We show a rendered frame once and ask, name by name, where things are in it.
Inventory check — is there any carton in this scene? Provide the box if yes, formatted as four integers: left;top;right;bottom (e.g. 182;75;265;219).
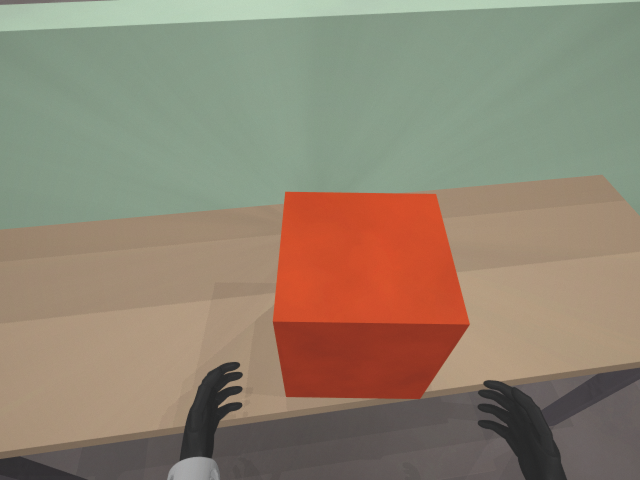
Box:
273;192;470;399

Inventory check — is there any table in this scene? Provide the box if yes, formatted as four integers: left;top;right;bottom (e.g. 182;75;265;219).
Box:
0;175;640;480

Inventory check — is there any left robot forearm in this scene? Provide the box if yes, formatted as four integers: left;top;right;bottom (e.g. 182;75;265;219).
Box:
167;457;220;480

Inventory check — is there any robot left hand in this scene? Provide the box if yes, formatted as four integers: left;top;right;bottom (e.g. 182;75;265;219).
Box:
180;362;243;461

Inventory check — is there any robot right hand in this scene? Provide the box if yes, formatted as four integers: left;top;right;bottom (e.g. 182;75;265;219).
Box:
478;380;567;480

